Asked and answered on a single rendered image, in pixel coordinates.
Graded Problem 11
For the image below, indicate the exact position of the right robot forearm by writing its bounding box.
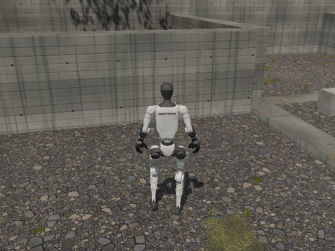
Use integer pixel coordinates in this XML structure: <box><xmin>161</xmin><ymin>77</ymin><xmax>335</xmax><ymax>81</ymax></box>
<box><xmin>188</xmin><ymin>126</ymin><xmax>199</xmax><ymax>144</ymax></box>

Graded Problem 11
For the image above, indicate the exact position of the right robot thigh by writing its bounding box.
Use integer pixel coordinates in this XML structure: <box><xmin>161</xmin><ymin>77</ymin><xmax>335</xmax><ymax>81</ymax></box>
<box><xmin>175</xmin><ymin>146</ymin><xmax>186</xmax><ymax>183</ymax></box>

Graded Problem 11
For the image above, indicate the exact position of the left robot hand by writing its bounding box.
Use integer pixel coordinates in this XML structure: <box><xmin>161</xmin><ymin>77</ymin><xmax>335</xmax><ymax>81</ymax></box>
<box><xmin>135</xmin><ymin>142</ymin><xmax>147</xmax><ymax>153</ymax></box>

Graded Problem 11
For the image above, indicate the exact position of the right robot upper arm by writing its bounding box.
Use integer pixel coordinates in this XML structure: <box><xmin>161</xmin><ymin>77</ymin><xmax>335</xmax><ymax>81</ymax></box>
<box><xmin>178</xmin><ymin>105</ymin><xmax>193</xmax><ymax>134</ymax></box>

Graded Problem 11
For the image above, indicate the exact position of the left robot upper arm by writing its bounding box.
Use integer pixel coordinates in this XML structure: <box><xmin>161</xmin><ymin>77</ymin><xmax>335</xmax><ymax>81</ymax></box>
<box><xmin>142</xmin><ymin>105</ymin><xmax>156</xmax><ymax>134</ymax></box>

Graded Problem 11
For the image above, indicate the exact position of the left robot forearm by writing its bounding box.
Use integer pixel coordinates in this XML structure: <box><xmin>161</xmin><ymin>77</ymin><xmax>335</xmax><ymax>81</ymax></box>
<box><xmin>137</xmin><ymin>126</ymin><xmax>147</xmax><ymax>144</ymax></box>

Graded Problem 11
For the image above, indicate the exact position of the robot left foot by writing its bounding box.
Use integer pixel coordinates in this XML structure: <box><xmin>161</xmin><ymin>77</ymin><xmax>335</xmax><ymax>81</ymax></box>
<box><xmin>150</xmin><ymin>197</ymin><xmax>157</xmax><ymax>209</ymax></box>

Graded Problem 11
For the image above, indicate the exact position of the right robot hand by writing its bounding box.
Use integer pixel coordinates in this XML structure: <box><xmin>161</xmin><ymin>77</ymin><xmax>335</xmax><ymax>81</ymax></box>
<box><xmin>188</xmin><ymin>142</ymin><xmax>200</xmax><ymax>153</ymax></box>

